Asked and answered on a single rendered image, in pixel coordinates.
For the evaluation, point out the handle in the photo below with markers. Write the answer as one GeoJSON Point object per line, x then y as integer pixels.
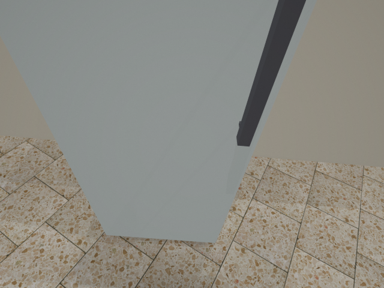
{"type": "Point", "coordinates": [284, 22]}

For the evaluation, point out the fridge door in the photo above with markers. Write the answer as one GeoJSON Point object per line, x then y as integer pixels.
{"type": "Point", "coordinates": [144, 99]}

